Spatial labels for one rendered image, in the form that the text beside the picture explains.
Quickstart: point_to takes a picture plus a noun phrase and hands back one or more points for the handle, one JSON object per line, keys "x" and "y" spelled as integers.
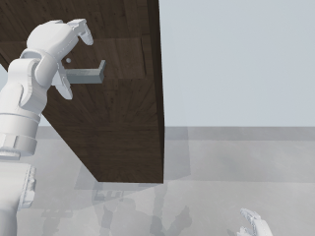
{"x": 86, "y": 76}

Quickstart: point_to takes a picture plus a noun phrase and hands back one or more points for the left robot upper arm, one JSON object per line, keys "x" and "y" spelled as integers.
{"x": 17, "y": 189}

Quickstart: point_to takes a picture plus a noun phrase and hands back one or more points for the robot right hand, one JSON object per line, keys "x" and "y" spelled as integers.
{"x": 260, "y": 226}

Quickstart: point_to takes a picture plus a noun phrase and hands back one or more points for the cabinet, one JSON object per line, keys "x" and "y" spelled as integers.
{"x": 116, "y": 128}

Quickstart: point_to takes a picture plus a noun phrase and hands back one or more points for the robot left hand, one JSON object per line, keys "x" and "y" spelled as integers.
{"x": 58, "y": 39}

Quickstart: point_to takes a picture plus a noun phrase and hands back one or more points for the robot left forearm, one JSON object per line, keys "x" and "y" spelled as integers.
{"x": 22, "y": 101}

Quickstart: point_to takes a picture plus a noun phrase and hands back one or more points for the drawer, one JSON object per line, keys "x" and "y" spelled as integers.
{"x": 124, "y": 57}

